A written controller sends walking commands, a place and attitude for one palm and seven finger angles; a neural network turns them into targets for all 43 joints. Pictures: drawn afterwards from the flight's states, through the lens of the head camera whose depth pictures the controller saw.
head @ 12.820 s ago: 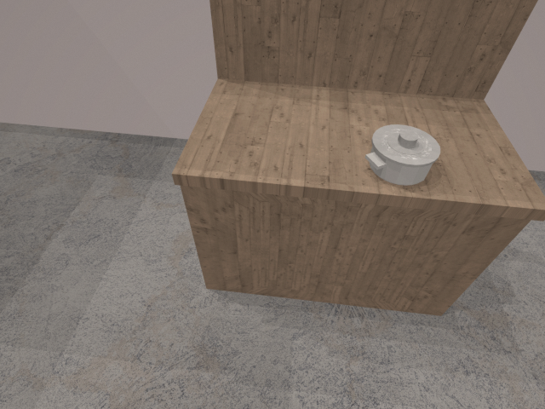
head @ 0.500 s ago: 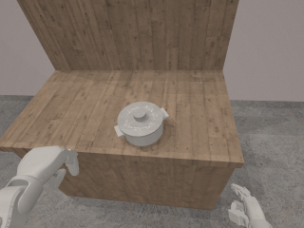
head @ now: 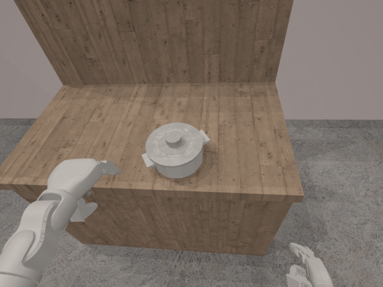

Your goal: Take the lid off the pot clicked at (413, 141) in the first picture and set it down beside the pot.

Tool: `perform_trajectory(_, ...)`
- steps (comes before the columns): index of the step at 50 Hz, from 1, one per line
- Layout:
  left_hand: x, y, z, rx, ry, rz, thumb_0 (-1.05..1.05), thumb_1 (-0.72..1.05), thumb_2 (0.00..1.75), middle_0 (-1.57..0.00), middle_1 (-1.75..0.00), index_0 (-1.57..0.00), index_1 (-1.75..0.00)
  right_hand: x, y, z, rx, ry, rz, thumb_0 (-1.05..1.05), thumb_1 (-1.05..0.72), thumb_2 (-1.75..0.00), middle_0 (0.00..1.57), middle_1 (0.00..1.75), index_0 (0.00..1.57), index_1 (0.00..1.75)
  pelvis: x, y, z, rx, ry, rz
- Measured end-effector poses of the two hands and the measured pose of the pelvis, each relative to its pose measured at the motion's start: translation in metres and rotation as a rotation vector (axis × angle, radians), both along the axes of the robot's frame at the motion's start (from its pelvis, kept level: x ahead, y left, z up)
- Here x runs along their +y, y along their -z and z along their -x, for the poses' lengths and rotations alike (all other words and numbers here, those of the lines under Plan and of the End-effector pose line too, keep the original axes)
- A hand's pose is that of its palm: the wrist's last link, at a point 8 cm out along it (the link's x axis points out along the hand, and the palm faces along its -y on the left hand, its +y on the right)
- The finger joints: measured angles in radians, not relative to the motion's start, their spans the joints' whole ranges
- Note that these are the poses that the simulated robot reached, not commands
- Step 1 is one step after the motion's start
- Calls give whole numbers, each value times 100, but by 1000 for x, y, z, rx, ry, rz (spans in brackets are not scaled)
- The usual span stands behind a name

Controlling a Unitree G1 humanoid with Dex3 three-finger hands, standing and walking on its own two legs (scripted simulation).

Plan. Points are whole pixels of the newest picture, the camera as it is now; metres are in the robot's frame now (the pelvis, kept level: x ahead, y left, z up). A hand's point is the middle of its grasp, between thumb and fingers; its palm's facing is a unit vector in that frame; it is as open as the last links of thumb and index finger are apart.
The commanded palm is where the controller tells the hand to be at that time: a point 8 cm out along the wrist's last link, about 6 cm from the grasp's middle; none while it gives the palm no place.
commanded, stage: reach forward and open the fingers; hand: left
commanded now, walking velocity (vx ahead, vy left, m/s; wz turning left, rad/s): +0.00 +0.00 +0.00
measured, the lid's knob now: (173, 138) +0.50 +0.11 -0.01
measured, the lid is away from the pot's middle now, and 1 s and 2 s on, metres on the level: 0.00 0.00 0.00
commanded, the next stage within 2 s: move the open hand above the knob in 0.06 s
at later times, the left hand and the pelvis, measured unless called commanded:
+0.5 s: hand (113, 170) +0.33 +0.21 +0.06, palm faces -0.26 -0.10 -0.96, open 10.0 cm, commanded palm +0.33 +0.21 +0.12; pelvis +0.02 +0.00 +0.00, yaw +1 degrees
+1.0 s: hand (139, 153) +0.39 +0.17 +0.06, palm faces -0.25 -0.08 -0.96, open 10.0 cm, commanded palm +0.38 +0.17 +0.12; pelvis +0.03 -0.01 -0.01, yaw +1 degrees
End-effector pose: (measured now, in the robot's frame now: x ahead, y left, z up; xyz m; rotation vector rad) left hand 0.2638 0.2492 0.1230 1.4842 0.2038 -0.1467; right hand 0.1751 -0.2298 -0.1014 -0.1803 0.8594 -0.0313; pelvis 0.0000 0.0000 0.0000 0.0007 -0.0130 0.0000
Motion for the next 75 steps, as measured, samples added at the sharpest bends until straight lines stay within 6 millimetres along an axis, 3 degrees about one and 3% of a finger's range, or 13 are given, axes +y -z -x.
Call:
perform_trajectory(17,-10,6,-45,57,-19,12,0,-23,131,-84,-8,-84,-8,-1,-1,-18,-5,0,-5,1,-91,-90,20,30,20,30,0,1,-12,27,-10,1)
perform_trajectory(34,-47,7,-86,18,38,15,0,-23,131,-84,-8,-84,-8,6,9,-25,35,-6,-51,1,-91,-90,20,30,20,30,-1,3,-25,64,-12,-1)
perform_trajectory(46,-68,6,-111,21,45,16,0,-23,131,-84,-8,-84,-8,0,13,-26,46,16,-62,1,-91,-90,19,30,20,30,-5,5,-30,80,-9,-4)
perform_trajectory(60,-93,6,-141,30,46,-4,0,-23,131,-84,-8,-84,-8,-10,20,-16,89,55,-62,1,-91,-90,19,30,20,30,-10,7,-30,97,-8,-8)
perform_trajectory(75,-108,3,-176,64,45,-10,0,-23,131,-84,-8,-84,-8,-23,28,14,173,127,-38,1,-91,-90,19,30,20,30,-10,8,-29,122,2,-9)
